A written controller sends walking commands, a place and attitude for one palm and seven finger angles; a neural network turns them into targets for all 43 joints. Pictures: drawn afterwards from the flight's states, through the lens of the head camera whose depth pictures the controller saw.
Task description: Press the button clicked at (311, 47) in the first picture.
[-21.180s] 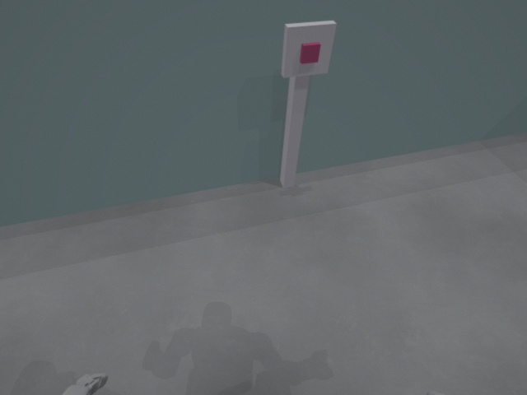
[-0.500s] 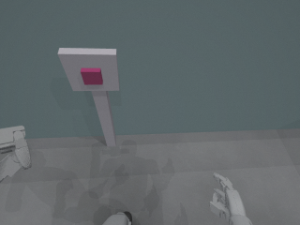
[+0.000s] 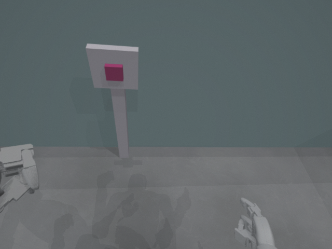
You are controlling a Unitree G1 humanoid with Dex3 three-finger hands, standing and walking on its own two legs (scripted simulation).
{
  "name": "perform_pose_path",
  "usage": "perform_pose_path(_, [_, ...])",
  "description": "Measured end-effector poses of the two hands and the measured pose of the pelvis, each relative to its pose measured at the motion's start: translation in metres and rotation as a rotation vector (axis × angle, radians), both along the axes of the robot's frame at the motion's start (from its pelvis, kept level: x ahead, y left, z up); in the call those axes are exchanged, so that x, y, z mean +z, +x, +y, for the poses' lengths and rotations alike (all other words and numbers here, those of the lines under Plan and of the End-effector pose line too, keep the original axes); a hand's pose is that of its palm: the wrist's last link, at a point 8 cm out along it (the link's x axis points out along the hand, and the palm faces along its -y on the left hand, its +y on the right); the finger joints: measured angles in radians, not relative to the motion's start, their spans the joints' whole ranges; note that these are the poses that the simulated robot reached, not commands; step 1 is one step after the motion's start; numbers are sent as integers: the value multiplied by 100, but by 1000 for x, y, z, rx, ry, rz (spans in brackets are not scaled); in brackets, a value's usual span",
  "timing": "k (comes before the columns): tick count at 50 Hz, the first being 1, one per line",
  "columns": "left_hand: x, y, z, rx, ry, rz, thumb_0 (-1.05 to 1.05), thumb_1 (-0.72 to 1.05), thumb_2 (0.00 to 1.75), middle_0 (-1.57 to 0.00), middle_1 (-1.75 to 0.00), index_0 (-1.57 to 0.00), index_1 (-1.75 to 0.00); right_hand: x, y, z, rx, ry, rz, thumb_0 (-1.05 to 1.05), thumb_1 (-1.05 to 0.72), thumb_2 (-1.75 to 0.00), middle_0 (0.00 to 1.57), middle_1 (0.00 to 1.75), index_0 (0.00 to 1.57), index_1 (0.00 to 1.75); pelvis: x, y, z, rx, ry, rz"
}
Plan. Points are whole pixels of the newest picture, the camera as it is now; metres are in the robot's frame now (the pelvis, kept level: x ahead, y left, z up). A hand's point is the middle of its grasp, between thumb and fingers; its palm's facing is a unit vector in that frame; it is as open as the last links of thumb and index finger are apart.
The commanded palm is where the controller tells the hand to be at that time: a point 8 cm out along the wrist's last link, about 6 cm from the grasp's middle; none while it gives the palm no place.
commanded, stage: stop stepping back and stand still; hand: left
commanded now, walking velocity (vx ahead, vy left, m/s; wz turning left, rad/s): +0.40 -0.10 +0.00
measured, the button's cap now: (114, 72) +0.70 +0.24 -0.03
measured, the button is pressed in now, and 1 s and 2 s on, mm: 0 0 0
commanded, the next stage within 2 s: let the arm hang, fingers relaxed in 1.10 s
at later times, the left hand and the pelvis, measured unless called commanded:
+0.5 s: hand out of the picture +0.13 +0.26 +0.18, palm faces +0.38 -0.85 -0.38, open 3.1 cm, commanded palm +0.08 +0.30 +0.18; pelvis -0.05 +0.02 +0.01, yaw +1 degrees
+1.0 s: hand (19, 197) +0.16 +0.24 +0.16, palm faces +0.37 -0.82 -0.45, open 3.1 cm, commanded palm +0.11 +0.27 +0.18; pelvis -0.03 -0.01 +0.00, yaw +0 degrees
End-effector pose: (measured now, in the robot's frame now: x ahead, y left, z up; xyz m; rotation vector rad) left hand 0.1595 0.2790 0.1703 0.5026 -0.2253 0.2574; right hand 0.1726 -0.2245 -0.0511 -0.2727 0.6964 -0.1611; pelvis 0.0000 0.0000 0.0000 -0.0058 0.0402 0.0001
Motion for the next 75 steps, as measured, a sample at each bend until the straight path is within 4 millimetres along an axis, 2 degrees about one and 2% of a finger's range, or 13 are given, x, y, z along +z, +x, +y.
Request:
perform_pose_path(4, [24,-33,-4,-4,62,-91,2,88,90,-131,-150,-131,-150,-3,-28,14,24,60,-42,1,-91,-90,21,30,20,30,-2,-16,-4,-4,-6,-7])
perform_pose_path(9, [21,-57,4,67,-3,-116,1,88,90,-131,-150,-131,-150,-16,-61,12,21,65,13,1,-90,-90,21,30,21,30,-1,-36,-3,3,-25,-30])
perform_pose_path(17, [-15,-64,27,114,-133,-101,1,89,90,-131,-150,-131,-150,-18,-97,-5,-52,-54,54,1,-91,-90,21,30,20,30,-9,-48,17,26,-29,-37])
perform_pose_path(22, [5,-63,27,63,-70,-113,2,89,90,-131,-150,-131,-150,-3,-106,8,-56,-24,16,1,-91,-90,21,30,20,30,3,-52,18,21,-28,-61])
perform_pose_path(27, [29,-68,19,20,0,-138,2,89,90,-131,-150,-131,-150,0,-102,21,-23,29,-4,1,-91,-90,21,30,20,30,10,-51,16,5,-43,-62])
perform_pose_path(37, [-4,-54,6,105,-32,18,1,89,90,-131,-150,-131,-150,-25,-74,6,0,78,23,1,-91,-90,21,30,20,30,0,-45,0,0,-14,-51])
perform_pose_path(47, [13,-40,-7,66,-2,-35,1,88,90,-131,-150,-131,-150,-12,-50,-20,-30,17,7,1,-91,-90,21,30,20,30,3,-28,-6,-1,-5,-36])
perform_pose_path(60, [1,-37,-9,59,-21,49,1,88,90,-131,-150,-131,-150,-9,-39,-11,-16,53,-16,1,-91,-90,21,30,20,30,5,-29,-6,-9,-7,-33])
perform_pose_path(62, [-24,-33,-5,38,-7,132,1,89,90,-131,-150,-131,-150,-19,-41,-11,32,69,5,1,-91,-90,21,30,20,30,2,-33,-3,5,-7,-23])
perform_pose_path(66, [-141,-34,7,113,-137,607,0,89,90,-127,-147,-127,-146,-50,-56,-17,48,86,125,1,-91,-90,21,30,20,30,-4,-43,5,6,0,-16])
perform_pose_path(68, [-197,-54,1,145,-206,841,0,90,90,-123,-143,-123,-142,-59,-73,-20,29,87,181,1,-91,-90,21,30,20,30,-6,-48,6,3,7,-21])
perform_pose_path(71, [-259,-96,-21,149,-304,1113,1,90,90,-115,-135,-115,-134,-66,-107,-22,-2,73,287,1,-91,-90,21,30,20,30,-7,-53,4,0,15,-34])
perform_pose_path(75, [-303,-152,-41,196,-389,1333,1,90,90,-101,-124,-103,-121,-69,-161,-25,-44,44,460,0,-91,-90,20,30,20,30,-4,-58,0,5,11,-46])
